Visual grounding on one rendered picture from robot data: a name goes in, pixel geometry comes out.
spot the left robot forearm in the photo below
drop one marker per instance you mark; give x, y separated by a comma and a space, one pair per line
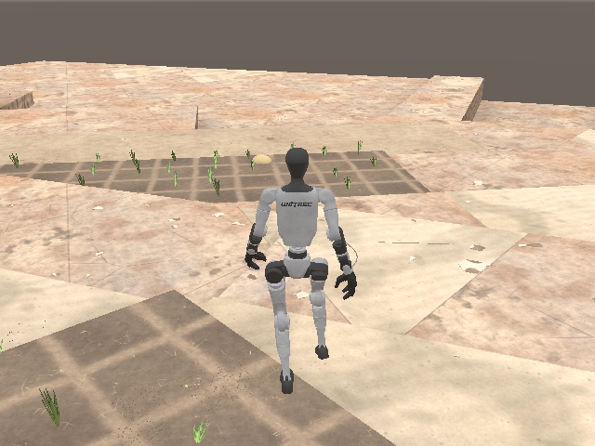
253, 242

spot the robot right hand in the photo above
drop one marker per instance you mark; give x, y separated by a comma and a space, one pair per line
352, 283

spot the robot left upper arm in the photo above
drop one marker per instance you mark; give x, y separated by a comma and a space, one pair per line
267, 197

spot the robot left hand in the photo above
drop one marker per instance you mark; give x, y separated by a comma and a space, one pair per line
257, 256

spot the right robot thigh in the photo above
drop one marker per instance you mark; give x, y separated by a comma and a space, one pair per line
318, 276

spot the right robot forearm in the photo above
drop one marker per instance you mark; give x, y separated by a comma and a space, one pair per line
342, 254

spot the robot right upper arm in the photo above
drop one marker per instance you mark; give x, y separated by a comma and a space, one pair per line
327, 197

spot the robot head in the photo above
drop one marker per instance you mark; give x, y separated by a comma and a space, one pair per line
297, 160

